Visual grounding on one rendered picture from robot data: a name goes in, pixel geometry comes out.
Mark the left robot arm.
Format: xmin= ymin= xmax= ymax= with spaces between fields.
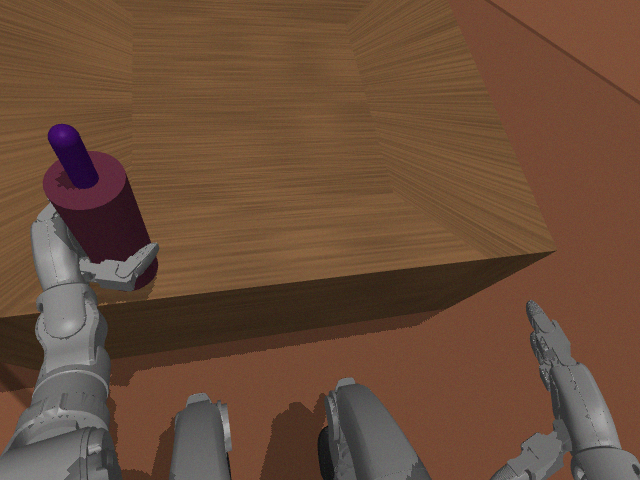
xmin=0 ymin=283 xmax=123 ymax=480

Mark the right robot foot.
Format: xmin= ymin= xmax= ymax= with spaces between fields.
xmin=318 ymin=426 xmax=334 ymax=480

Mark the bottle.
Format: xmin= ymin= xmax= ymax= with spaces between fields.
xmin=43 ymin=124 xmax=158 ymax=291

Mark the right robot arm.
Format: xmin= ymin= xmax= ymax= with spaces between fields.
xmin=571 ymin=446 xmax=640 ymax=480

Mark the left robot hand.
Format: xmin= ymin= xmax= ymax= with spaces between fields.
xmin=30 ymin=199 xmax=159 ymax=292

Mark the right robot hand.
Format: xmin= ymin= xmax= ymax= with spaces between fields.
xmin=490 ymin=300 xmax=622 ymax=480

